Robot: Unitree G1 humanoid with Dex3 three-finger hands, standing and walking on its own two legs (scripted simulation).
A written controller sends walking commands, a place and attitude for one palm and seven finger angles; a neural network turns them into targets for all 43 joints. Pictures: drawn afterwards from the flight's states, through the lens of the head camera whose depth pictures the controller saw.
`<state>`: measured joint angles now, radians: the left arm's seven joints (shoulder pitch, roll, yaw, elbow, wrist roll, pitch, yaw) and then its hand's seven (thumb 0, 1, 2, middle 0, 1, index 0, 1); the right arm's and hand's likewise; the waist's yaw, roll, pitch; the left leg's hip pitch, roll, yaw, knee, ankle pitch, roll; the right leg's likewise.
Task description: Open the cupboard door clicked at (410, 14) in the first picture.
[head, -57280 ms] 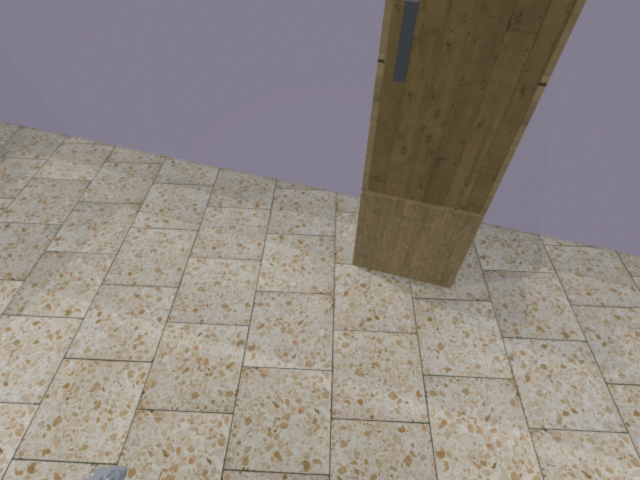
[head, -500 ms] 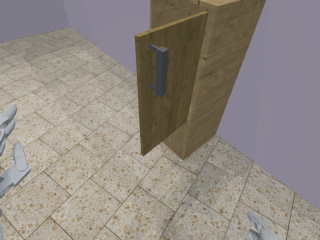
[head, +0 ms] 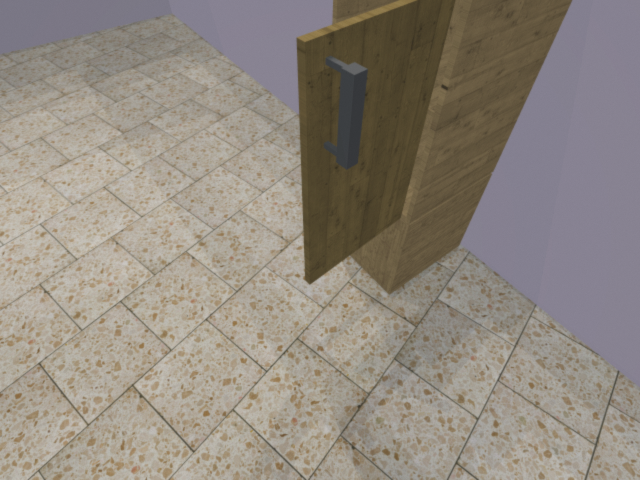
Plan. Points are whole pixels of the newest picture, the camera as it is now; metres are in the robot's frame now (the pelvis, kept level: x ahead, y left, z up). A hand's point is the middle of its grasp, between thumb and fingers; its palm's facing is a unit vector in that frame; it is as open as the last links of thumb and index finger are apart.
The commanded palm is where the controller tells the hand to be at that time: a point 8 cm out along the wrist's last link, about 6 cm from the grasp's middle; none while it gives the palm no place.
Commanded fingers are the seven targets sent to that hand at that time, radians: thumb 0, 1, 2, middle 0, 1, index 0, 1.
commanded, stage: let the arm hang, fingers relaxed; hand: left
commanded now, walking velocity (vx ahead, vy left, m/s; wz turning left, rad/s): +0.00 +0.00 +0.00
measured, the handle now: (340, 114) +0.61 +0.01 +0.13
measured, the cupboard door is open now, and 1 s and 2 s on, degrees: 95 95 95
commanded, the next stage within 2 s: look to check the result in 0.58 s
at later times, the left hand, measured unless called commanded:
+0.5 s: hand out of the picture +0.02 +0.16 -0.17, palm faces +0.01 -0.98 -0.19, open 7.3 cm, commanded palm none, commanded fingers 0.00 0.90 0.90 -0.20 -0.30 -0.20 -0.30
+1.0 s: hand out of the picture +0.01 +0.16 -0.17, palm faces +0.02 -0.98 -0.20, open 7.4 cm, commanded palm none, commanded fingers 0.00 0.90 0.90 -0.20 -0.30 -0.20 -0.30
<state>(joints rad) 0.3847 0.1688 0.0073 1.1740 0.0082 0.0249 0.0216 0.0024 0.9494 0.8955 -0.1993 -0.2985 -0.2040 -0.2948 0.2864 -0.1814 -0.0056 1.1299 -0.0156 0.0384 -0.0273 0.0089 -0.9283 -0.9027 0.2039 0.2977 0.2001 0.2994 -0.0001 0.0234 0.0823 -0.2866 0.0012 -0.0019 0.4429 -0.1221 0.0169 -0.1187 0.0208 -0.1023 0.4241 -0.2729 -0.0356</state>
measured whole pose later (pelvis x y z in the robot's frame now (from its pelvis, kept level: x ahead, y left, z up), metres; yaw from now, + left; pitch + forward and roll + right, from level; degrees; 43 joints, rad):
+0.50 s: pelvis +0.01 +0.00 +0.00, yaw -1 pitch -2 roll +0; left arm 0.27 0.12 0.01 1.14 0.01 0.00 0.04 0.01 0.92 0.90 -0.20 -0.30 -0.20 -0.29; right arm 0.28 -0.13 0.00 1.15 -0.02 0.02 -0.03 0.01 -0.92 -0.90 0.20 0.30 0.20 0.30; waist -0.03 0.03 0.04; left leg -0.26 -0.01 0.02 0.43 -0.13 0.02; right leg -0.11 0.01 -0.09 0.44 -0.30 -0.04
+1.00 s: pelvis +0.03 -0.01 +0.00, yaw -1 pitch -2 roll +0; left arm 0.30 0.13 0.01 1.16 0.01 -0.01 0.03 0.00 0.91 0.90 -0.20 -0.30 -0.20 -0.29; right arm 0.23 -0.16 0.00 1.15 -0.02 0.01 -0.03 0.01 -0.91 -0.90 0.20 0.30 0.20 0.30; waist -0.01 0.02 0.06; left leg -0.23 0.00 0.01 0.41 -0.15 0.00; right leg -0.06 0.02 -0.09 0.39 -0.29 -0.04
